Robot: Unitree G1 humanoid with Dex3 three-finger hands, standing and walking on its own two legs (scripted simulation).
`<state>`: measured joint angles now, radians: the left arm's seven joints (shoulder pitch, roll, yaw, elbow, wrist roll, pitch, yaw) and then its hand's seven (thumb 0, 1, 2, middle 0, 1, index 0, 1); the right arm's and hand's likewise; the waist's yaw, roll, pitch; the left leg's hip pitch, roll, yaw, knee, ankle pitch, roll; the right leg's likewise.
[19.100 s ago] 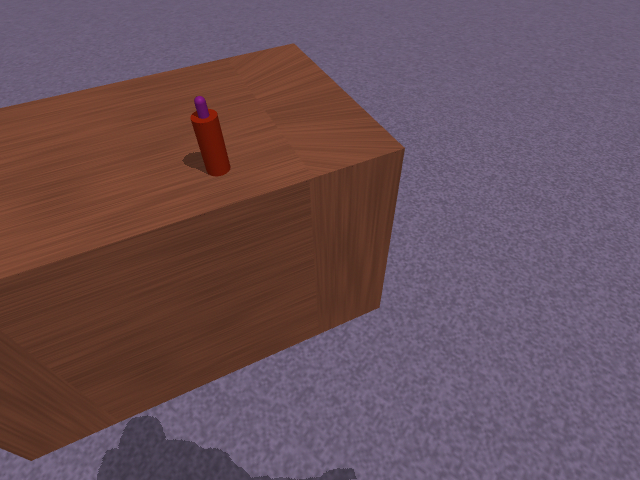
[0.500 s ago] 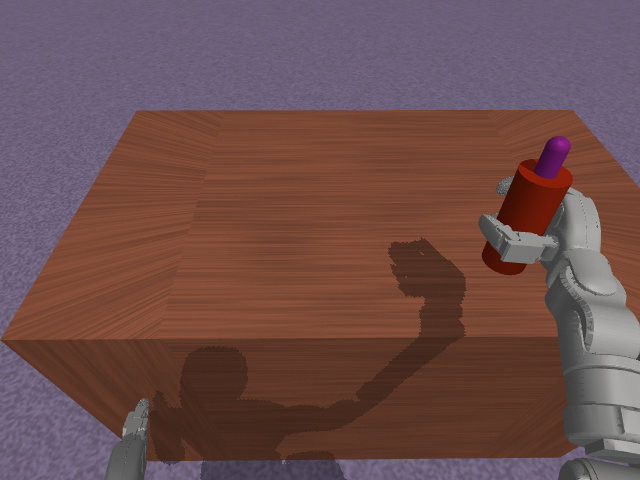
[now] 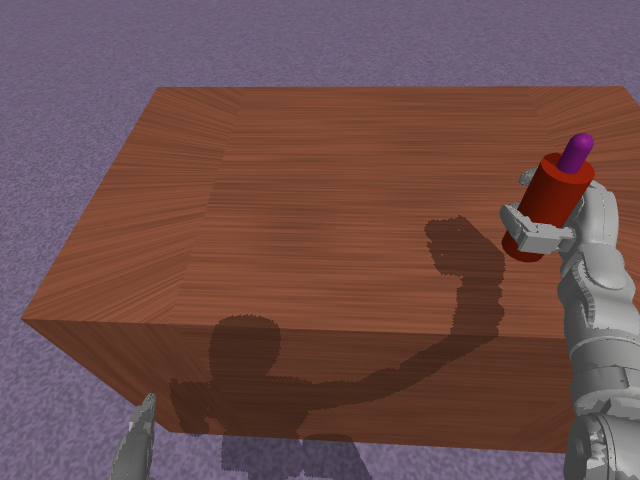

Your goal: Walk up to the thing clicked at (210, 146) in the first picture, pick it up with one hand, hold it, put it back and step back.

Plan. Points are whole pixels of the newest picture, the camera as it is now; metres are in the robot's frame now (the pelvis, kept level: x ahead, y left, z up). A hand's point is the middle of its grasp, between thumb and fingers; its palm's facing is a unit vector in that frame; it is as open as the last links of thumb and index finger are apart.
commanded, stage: crouch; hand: right
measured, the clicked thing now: (549, 199) +0.43 -0.22 +0.13
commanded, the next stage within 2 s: lower in 0.32 s
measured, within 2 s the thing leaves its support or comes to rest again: rests again in 1.40 s
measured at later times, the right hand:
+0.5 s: hand (531, 213) +0.45 -0.22 +0.08, palm faces +0.22 +0.98 +0.01, open 7.5 cm
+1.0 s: hand (518, 235) +0.46 -0.23 +0.03, palm faces +0.22 +0.98 +0.02, open 7.6 cm
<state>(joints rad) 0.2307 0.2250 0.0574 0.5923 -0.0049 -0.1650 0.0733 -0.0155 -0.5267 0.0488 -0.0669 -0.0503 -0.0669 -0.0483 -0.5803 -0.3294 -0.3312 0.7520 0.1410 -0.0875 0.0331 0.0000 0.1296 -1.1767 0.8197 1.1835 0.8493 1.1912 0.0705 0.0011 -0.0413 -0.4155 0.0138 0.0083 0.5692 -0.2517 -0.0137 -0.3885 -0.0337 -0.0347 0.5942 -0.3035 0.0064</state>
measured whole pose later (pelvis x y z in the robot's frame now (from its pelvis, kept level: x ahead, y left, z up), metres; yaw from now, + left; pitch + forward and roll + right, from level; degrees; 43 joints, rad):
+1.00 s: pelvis -0.01 -0.01 -0.04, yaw +0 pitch +15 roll +2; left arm 0.31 0.23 0.03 0.31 0.03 -0.13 0.02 -0.02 -0.55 0.07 -0.07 -0.05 -0.06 -0.06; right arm -0.72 -0.43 -0.44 1.08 0.09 -0.34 0.08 0.00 0.13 -1.18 0.82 1.19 0.85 1.19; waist 0.15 0.02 -0.11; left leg -0.75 0.00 0.01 0.83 -0.34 -0.02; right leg -0.74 -0.05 -0.02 0.89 -0.42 0.00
